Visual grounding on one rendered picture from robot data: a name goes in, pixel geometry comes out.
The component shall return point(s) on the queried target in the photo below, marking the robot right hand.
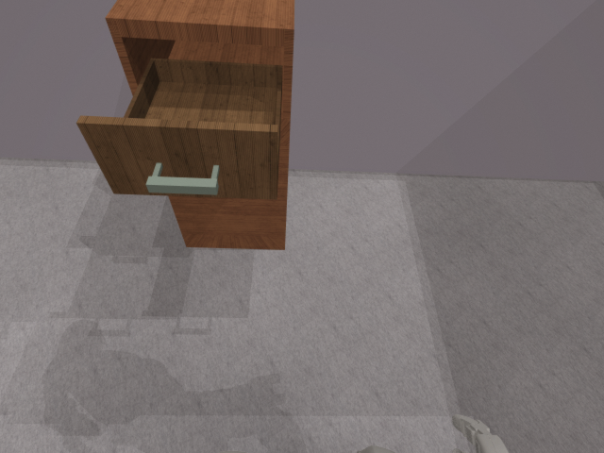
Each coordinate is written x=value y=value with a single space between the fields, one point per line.
x=478 y=434

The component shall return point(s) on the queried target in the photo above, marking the handle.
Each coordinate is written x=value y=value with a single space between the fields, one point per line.
x=188 y=185

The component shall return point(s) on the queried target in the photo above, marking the cabinet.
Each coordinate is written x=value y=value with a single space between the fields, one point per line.
x=240 y=31

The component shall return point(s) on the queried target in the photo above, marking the drawer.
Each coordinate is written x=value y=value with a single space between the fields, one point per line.
x=190 y=115

